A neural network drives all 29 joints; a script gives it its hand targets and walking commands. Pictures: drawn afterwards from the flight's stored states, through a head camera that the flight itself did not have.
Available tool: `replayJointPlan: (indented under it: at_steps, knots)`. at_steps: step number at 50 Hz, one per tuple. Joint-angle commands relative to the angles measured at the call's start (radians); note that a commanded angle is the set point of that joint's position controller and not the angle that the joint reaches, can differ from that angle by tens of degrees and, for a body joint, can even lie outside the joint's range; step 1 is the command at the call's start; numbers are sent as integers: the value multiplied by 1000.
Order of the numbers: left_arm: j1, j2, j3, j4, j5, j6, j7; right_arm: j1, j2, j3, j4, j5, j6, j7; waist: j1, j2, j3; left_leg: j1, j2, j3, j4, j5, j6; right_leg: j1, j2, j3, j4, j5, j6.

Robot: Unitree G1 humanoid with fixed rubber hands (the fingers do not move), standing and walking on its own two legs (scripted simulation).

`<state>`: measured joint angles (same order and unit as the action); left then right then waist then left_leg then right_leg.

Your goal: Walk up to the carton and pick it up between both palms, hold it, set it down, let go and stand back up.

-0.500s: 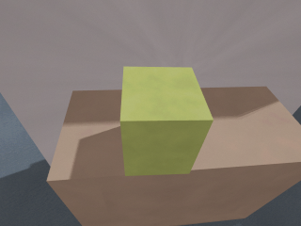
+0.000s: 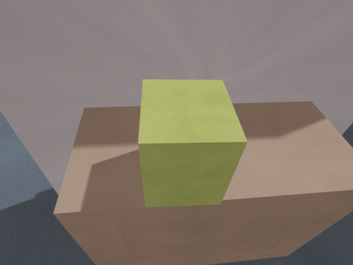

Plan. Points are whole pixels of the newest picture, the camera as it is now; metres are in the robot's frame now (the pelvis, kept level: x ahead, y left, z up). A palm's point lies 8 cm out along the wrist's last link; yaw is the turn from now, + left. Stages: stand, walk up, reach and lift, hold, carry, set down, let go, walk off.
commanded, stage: stand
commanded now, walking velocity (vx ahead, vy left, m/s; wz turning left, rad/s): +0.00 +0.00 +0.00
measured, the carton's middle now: (183, 144) +0.41 -0.02 +0.06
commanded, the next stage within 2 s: none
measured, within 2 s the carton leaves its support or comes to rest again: neither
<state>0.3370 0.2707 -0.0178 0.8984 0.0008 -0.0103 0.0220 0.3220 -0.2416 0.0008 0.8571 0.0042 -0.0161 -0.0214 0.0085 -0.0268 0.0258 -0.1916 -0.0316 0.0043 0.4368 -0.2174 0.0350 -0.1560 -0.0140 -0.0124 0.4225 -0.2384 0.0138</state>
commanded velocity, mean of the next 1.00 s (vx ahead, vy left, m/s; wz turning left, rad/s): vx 0.00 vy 0.00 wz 0.00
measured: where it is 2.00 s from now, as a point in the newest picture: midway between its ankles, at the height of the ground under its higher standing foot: outside the picture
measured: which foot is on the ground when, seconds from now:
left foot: down 0.00-1.00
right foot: down 0.00-1.00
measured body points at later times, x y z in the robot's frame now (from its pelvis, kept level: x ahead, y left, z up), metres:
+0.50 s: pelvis +0.00 +0.00 +0.00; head +0.00 +0.01 +0.45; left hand +0.01 +0.25 -0.15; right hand +0.04 -0.26 -0.13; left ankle +0.01 +0.10 -0.74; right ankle -0.01 -0.13 -0.74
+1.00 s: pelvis +0.00 +0.00 +0.00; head +0.01 +0.01 +0.45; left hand +0.01 +0.25 -0.15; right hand +0.03 -0.25 -0.14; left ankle +0.01 +0.10 -0.74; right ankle -0.01 -0.13 -0.74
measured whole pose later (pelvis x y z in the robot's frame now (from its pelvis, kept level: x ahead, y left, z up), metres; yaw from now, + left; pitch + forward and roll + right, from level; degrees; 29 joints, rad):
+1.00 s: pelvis +0.00 +0.00 +0.00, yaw +0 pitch -1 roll +0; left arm 0.33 0.23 -0.03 1.01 0.00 -0.01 0.04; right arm 0.32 -0.21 0.02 0.98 0.01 -0.02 -0.04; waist 0.01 -0.02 0.03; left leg -0.18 -0.03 -0.01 0.41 -0.21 0.03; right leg -0.14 -0.01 -0.01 0.40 -0.23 0.01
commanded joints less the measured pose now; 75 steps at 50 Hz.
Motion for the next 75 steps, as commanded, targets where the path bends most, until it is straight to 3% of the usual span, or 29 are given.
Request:
replayJointPlan:
  at_steps: [1,11,16,26,31,33,50,53,66,75]
  knots:
    - [65,118,27,-28,-1,-10,5,35,-135,-33,-35,-1,-12,-6,3,30,32,-20,123,-133,-97,36,-10,-43,-93,108,-83,39,-25]
    - [62,114,21,0,-1,-11,9,40,-132,-24,-5,-1,-13,-9,-4,18,42,-19,125,-136,-101,70,-9,-25,-95,99,-79,72,-21]
    - [71,110,21,20,0,-8,11,44,-117,-17,17,-1,-11,-12,3,46,33,-11,123,-136,-109,69,-9,-21,-98,108,-85,70,-27]
    - [67,102,16,48,-3,-7,13,50,-115,-17,44,2,-8,-15,-9,11,51,-8,126,-138,-110,57,-7,-34,-98,104,-99,47,-24]
    - [74,87,17,58,-2,-6,14,43,-104,-13,65,1,-9,-16,1,54,45,-21,126,-137,-122,57,-12,-21,-96,101,-88,65,-23]
    - [63,95,17,60,-4,-7,15,41,-101,-12,64,2,-10,-16,-1,19,37,-17,128,-141,-114,79,-12,-13,-97,99,-90,81,-24]
    - [70,78,15,87,-2,-8,19,59,-93,-6,96,1,-10,-22,-3,31,41,-7,127,-134,-106,121,-12,-10,-100,96,-88,103,-23]
    - [73,74,15,92,-5,-4,18,50,-90,-8,101,4,-8,-22,1,29,53,-29,126,-137,-117,72,-14,-15,-95,94,-97,66,-23]
    - [69,62,14,105,-3,-7,23,53,-77,-5,122,1,-8,-25,-2,33,28,8,132,-131,-103,157,-13,4,-99,91,-89,134,-25]
    - [77,60,17,118,-1,-4,21,48,-73,-7,128,4,-5,-27,3,38,69,-10,125,-131,-109,98,-11,-18,-96,89,-100,86,-26]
